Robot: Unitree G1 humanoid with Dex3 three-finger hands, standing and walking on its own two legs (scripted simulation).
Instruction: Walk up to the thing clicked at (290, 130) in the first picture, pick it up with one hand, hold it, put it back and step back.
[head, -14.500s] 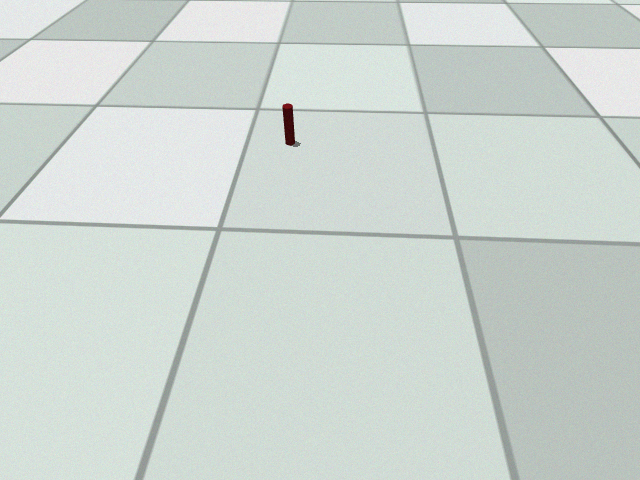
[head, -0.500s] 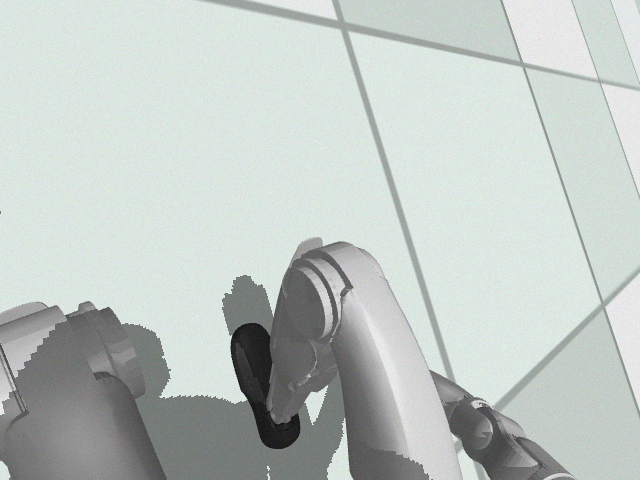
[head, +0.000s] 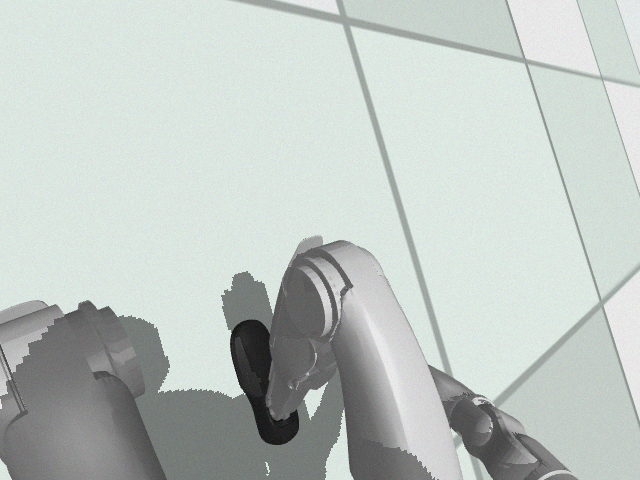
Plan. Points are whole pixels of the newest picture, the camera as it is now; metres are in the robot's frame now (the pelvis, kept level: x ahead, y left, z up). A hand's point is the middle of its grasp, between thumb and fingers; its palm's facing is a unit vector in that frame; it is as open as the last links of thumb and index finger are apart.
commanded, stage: settle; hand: left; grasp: from the side
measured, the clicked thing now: out of the picture +0.47 +0.30 -0.18
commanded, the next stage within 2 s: lift in 1.74 s
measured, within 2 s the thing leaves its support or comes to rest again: neither
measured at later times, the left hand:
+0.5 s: hand out of the picture +0.45 +0.31 -0.06, palm faces +0.27 -0.96 -0.06, open 8.9 cm
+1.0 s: hand out of the picture +0.45 +0.32 +0.01, palm faces +0.27 -0.96 -0.06, open 8.9 cm
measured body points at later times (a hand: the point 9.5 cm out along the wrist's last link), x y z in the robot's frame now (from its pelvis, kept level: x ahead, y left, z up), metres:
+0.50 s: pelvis +0.00 -0.01 +0.01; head +0.21 +0.14 +0.39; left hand +0.43 +0.36 -0.05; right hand +0.14 -0.26 -0.06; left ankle +0.08 +0.13 -0.27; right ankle +0.14 -0.12 -0.27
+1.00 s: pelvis +0.02 -0.01 +0.05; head +0.23 +0.09 +0.43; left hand +0.43 +0.37 +0.02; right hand +0.19 -0.26 -0.06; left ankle +0.08 +0.13 -0.27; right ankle +0.14 -0.12 -0.27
